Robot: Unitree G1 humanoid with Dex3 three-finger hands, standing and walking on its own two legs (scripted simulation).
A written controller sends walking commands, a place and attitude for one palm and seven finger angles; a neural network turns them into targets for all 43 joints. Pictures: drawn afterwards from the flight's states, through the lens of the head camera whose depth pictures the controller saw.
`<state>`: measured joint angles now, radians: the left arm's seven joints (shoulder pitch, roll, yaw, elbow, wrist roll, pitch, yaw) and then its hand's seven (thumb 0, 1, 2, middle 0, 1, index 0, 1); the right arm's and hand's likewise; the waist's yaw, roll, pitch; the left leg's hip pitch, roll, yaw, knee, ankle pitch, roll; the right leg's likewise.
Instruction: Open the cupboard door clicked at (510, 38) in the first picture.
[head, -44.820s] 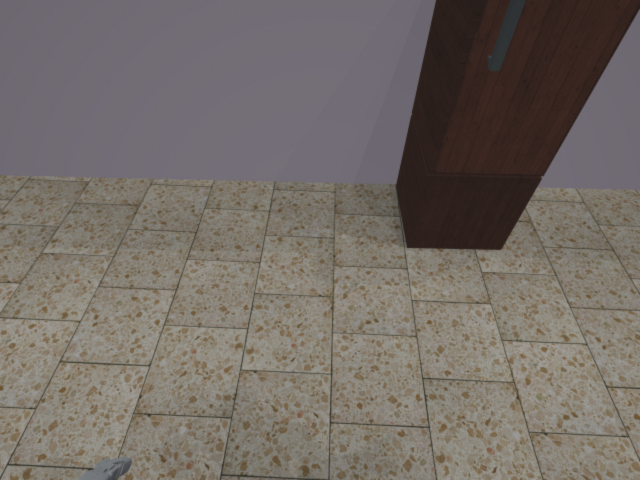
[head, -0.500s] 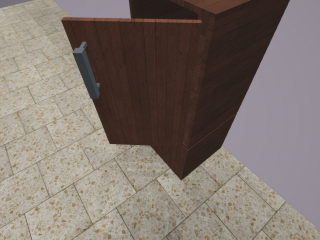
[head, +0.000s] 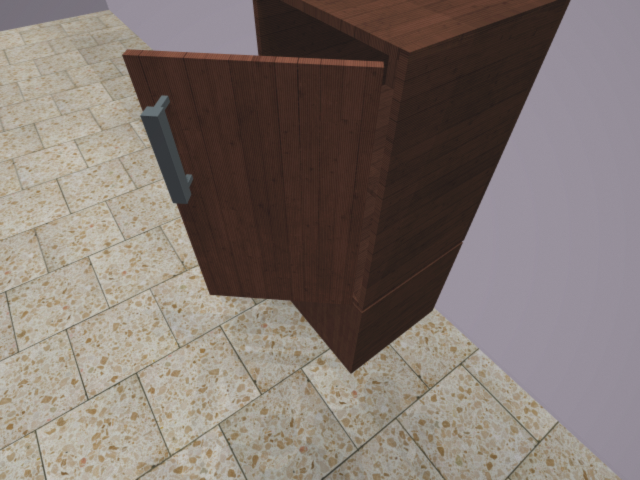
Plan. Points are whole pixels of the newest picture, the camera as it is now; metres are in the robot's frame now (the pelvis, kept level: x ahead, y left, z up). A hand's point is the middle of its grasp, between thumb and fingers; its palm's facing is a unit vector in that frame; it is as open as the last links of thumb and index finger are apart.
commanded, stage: come to a stop and stand still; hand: left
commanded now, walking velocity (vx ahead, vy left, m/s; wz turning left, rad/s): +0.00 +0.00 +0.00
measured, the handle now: (173, 151) +0.55 +0.27 +0.11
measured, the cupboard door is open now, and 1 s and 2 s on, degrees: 48 48 48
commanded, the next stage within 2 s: look again from close up in 0.22 s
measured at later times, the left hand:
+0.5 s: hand out of the picture -0.02 +0.18 -0.18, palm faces +0.01 -0.98 -0.19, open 7.4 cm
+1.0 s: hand out of the picture +0.03 +0.22 -0.15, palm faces +0.15 -0.96 -0.23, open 7.2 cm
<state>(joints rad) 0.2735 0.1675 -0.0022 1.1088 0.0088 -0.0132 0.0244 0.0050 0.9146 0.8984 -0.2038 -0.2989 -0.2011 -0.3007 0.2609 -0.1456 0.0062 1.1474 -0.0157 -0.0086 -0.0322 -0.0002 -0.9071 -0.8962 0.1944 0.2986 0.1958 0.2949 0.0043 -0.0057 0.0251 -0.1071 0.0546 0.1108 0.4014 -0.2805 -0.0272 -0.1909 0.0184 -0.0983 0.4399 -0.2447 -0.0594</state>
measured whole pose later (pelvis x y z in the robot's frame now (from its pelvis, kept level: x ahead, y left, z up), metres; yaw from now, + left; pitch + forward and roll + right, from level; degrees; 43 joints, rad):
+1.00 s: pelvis -0.02 +0.03 +0.00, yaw -1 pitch +0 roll +1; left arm 0.45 0.16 0.02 0.65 -0.08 0.04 0.07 0.04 0.95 0.89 -0.21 -0.30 -0.21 -0.31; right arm 0.38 -0.16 0.03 1.01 0.02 -0.12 -0.06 0.00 -0.91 -0.90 0.20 0.30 0.20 0.30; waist 0.00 0.01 0.02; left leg -0.17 -0.01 0.10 0.48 -0.30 0.03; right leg -0.27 -0.03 -0.06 0.53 -0.25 -0.01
